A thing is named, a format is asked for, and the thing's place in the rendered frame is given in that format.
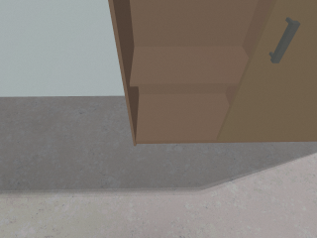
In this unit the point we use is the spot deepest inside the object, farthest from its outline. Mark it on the handle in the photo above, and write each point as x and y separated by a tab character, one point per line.
285	40

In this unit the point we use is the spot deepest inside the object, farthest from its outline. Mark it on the wardrobe door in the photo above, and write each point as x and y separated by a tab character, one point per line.
278	101

